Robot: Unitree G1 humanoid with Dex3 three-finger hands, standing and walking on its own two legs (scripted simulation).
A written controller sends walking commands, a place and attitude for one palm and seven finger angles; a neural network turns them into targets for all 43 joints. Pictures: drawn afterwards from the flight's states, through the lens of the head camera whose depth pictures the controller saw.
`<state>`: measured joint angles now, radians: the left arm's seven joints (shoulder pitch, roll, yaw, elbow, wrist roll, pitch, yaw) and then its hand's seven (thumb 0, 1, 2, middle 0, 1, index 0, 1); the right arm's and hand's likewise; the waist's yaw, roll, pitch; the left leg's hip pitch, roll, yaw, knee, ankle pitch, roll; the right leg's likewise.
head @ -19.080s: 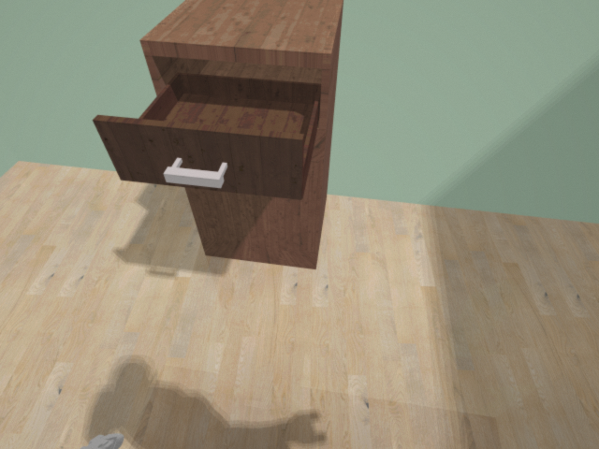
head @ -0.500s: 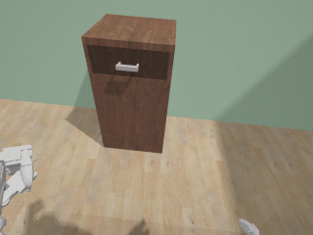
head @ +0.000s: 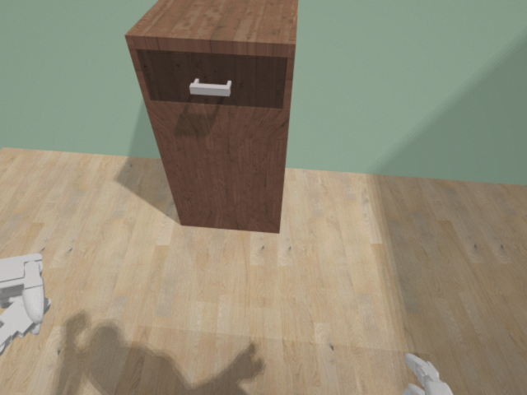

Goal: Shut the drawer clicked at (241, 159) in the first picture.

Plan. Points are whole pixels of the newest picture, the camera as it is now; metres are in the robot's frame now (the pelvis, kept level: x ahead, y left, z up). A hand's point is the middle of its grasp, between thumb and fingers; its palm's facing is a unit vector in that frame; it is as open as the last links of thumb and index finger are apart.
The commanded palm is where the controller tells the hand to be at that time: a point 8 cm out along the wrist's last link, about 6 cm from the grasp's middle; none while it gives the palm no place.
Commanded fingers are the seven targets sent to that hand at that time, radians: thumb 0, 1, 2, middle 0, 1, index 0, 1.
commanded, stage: stop stepping back and stand still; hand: left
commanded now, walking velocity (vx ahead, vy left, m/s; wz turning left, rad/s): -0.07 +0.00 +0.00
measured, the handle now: (211, 86) +0.92 +0.21 -0.01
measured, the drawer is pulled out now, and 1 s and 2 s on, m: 0.00 0.00 0.00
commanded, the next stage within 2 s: let the arm hang, fingers relaxed in 0.88 s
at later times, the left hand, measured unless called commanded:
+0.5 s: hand (26, 288) +0.19 +0.27 +0.16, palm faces +0.35 -0.82 -0.45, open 3.2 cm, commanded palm +0.14 +0.31 +0.18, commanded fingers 0.00 0.90 0.90 -1.40 -1.60 -1.40 -1.60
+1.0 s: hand (38, 288) +0.20 +0.27 +0.14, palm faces +0.31 -0.83 -0.47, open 3.2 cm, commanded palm none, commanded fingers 0.00 0.90 0.90 -1.32 -1.51 -1.32 -1.51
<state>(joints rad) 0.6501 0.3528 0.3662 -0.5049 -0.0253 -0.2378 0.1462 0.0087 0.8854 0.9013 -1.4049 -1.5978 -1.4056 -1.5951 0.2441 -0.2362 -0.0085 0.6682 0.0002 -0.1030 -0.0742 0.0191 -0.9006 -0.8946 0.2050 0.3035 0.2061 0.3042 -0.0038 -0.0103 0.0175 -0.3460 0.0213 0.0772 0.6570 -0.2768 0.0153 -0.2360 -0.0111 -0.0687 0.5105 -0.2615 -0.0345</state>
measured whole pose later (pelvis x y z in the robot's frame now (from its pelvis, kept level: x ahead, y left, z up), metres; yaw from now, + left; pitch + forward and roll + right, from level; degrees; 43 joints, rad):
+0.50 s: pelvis +0.01 +0.03 +0.00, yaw -1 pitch -1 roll -1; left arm 0.64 0.37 0.35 -0.55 -0.04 -0.20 0.13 0.01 0.89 0.90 -1.40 -1.60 -1.40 -1.60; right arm 0.19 -0.18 0.04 0.60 0.00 -0.09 -0.07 0.02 -0.90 -0.89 0.21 0.30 0.21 0.30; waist 0.02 0.01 0.03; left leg -0.25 0.02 0.09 0.47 -0.21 0.04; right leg -0.19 -0.01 -0.05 0.43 -0.23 0.01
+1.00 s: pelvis +0.01 +0.03 +0.00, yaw +0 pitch +0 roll -1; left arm 0.60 0.37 0.32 -0.47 -0.02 -0.23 0.13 0.01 0.89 0.90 -1.40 -1.60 -1.40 -1.60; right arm 0.20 -0.22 0.00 0.63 0.00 -0.12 -0.06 0.02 -0.90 -0.89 0.20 0.30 0.20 0.30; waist 0.00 0.02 0.02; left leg -0.28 0.02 0.08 0.47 -0.20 0.04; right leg -0.21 -0.01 -0.06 0.41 -0.21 0.01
